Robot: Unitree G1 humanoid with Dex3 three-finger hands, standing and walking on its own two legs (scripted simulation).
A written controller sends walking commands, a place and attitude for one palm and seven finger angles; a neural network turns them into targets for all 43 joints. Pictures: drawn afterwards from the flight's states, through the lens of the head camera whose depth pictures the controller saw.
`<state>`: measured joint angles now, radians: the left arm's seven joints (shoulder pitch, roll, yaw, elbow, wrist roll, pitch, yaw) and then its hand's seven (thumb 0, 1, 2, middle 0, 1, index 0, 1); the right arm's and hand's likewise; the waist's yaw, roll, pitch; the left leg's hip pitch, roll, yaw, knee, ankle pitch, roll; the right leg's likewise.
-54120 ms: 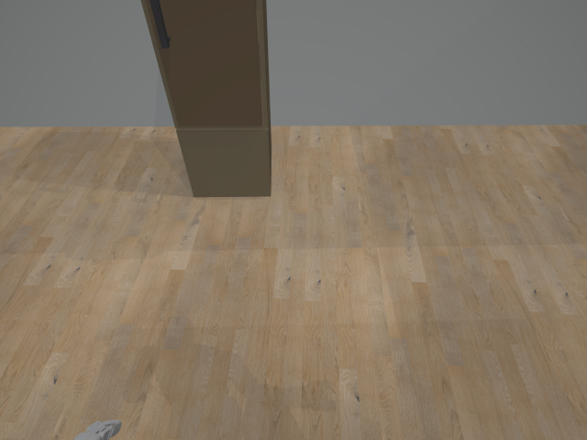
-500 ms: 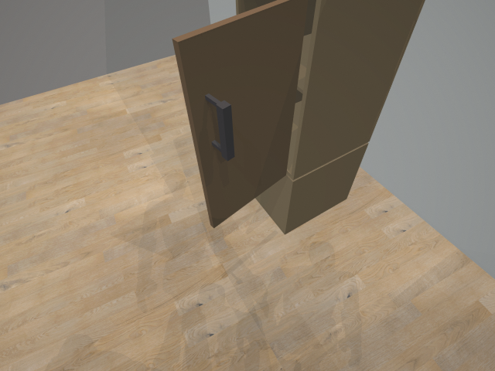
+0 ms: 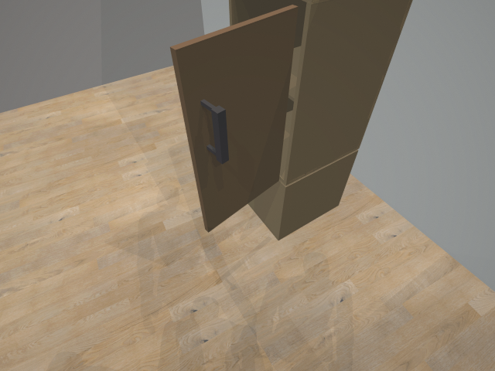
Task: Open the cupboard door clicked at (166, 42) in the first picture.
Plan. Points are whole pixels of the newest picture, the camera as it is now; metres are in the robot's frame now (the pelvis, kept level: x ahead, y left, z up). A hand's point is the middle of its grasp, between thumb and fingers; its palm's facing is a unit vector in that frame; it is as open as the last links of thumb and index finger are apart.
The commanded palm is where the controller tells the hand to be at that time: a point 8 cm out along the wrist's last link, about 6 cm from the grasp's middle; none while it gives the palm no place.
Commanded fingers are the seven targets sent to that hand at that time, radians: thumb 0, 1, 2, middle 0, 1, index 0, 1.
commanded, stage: let the arm hang, fingers relaxed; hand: left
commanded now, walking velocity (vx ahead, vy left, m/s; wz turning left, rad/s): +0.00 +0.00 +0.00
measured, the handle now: (214, 132) +0.59 +0.11 +0.05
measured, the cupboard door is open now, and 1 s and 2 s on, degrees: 100 100 100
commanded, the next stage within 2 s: look to check the result in 0.06 s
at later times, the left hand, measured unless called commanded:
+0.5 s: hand out of the picture -0.02 +0.16 -0.17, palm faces +0.07 -0.98 -0.18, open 7.3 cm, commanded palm none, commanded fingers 0.00 0.90 0.90 -0.20 -0.30 -0.20 -0.30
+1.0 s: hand out of the picture +0.00 +0.16 -0.17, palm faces +0.07 -0.98 -0.19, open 7.3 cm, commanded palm none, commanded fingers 0.00 0.90 0.90 -0.20 -0.30 -0.20 -0.30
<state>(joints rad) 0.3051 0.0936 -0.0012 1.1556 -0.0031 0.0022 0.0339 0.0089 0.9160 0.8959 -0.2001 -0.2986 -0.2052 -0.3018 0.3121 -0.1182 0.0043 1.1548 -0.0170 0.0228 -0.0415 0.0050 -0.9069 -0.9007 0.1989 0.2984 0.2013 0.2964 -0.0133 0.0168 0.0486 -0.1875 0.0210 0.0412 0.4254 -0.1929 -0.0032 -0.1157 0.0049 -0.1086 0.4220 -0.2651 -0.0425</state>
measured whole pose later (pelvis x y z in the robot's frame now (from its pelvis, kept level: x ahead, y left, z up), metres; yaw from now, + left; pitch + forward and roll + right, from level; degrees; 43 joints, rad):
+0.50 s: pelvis +0.01 +0.00 +0.00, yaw +0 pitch -2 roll +0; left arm 0.32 0.10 0.01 1.15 0.00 -0.01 0.04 0.00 0.91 0.90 -0.20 -0.30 -0.20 -0.30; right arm 0.29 -0.11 0.00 1.15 -0.02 0.01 -0.04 0.00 -0.91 -0.90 0.20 0.30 0.20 0.30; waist -0.01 0.02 0.04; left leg -0.19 0.01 0.04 0.43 -0.20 0.00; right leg -0.12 0.00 -0.11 0.43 -0.28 -0.04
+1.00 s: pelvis +0.02 +0.00 +0.00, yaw +0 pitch -2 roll +0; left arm 0.30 0.11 0.01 1.14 0.00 -0.01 0.04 0.00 0.91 0.90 -0.20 -0.30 -0.20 -0.30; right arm 0.28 -0.13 0.00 1.15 -0.02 0.01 -0.05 0.01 -0.91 -0.90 0.20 0.30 0.20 0.30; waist -0.01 0.02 0.05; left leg -0.17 0.01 0.04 0.41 -0.21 0.00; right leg -0.09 0.00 -0.11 0.41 -0.28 -0.04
